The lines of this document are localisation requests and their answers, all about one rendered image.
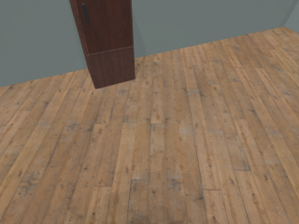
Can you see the cupboard door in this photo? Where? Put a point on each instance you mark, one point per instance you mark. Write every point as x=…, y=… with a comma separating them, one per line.
x=109, y=25

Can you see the handle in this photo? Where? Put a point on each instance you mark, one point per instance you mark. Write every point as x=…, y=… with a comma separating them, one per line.
x=85, y=12

